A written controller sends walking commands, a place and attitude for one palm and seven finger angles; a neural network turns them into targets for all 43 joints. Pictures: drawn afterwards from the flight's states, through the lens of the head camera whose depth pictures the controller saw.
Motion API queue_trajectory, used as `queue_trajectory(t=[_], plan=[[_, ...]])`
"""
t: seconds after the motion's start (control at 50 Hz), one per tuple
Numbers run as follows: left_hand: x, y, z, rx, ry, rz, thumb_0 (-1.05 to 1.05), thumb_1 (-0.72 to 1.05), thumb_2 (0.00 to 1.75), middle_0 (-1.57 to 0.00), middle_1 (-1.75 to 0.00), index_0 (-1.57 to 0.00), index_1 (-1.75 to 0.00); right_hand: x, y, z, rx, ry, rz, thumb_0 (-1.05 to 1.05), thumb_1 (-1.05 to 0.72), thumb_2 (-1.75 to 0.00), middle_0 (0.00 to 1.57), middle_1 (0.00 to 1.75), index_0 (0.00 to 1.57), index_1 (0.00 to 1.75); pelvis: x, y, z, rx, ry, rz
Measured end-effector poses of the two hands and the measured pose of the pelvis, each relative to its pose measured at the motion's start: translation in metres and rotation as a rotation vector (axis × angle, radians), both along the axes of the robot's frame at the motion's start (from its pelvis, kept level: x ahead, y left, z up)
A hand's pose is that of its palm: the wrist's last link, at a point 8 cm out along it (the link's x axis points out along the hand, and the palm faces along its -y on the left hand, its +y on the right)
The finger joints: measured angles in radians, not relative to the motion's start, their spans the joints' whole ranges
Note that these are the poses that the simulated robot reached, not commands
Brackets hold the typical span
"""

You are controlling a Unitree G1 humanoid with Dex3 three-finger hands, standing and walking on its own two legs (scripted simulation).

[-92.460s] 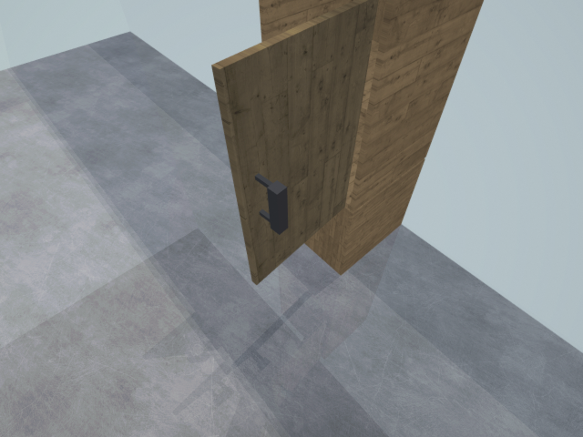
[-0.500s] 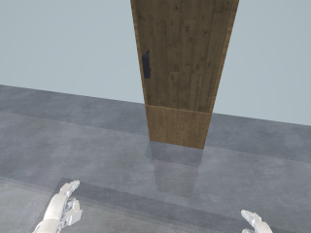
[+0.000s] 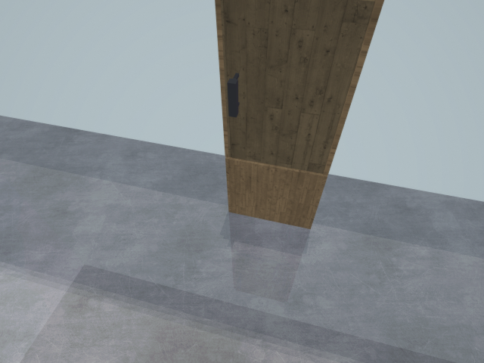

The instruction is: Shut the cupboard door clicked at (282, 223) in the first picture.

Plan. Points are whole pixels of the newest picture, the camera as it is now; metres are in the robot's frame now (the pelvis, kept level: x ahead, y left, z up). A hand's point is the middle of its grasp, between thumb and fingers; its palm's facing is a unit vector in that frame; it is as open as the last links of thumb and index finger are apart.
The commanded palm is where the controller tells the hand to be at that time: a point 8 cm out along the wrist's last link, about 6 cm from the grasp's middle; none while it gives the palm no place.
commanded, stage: let the arm hang, fingers relaxed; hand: left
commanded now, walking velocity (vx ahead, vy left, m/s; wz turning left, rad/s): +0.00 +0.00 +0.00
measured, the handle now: (235, 94) +0.87 +0.07 -0.04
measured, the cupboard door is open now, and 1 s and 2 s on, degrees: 0 0 0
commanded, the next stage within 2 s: look to check the result in 0.42 s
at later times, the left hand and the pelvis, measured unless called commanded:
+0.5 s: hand out of the picture -0.01 +0.15 -0.18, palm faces +0.05 -0.98 -0.18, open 7.3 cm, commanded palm none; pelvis +0.01 -0.01 +0.00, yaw +0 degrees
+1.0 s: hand out of the picture +0.00 +0.14 -0.18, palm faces +0.06 -0.98 -0.17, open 7.4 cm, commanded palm none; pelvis +0.02 -0.02 +0.00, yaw +0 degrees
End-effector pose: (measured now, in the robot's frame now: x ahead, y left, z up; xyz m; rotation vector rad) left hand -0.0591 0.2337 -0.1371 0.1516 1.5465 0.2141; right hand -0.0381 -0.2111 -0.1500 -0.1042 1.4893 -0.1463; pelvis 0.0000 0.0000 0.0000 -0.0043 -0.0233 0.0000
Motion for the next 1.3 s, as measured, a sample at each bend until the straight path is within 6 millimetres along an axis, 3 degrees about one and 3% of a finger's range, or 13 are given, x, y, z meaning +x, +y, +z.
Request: queue_trajectory(t=[0.3,0.6,0.92,1.3], plan=[[0.046,-0.034,-0.010,-0.068,-0.132,-0.025,0.01,0.91,0.90,-0.20,-0.30,-0.20,-0.30,0.019,0.005,-0.001,0.011,-0.075,-0.013,0.01,-0.91,-0.90,0.20,0.30,0.20,0.30,0.002,-0.003,0.000,0.008,-0.002,-0.006],[0.042,-0.030,-0.008,-0.042,-0.096,-0.010,0.00,0.91,0.90,-0.20,-0.30,-0.20,-0.29,0.018,-0.008,0.000,-0.002,-0.033,-0.010,0.01,-0.91,-0.90,0.20,0.30,0.20,0.30,0.009,-0.011,0.000,0.006,-0.001,-0.001],[0.052,-0.039,-0.008,-0.053,-0.103,-0.006,0.00,0.91,0.90,-0.20,-0.30,-0.20,-0.29,0.039,-0.011,0.001,-0.002,-0.054,0.008,0.01,-0.91,-0.90,0.20,0.30,0.20,0.30,0.017,-0.016,0.001,0.005,-0.002,0.003],[0.061,-0.041,-0.008,-0.052,-0.102,-0.005,0.00,0.91,0.90,-0.20,-0.30,-0.20,-0.29,0.048,-0.015,0.002,-0.008,-0.051,0.011,0.01,-0.91,-0.90,0.20,0.30,0.20,0.30,0.026,-0.019,0.002,0.006,-0.002,0.004]])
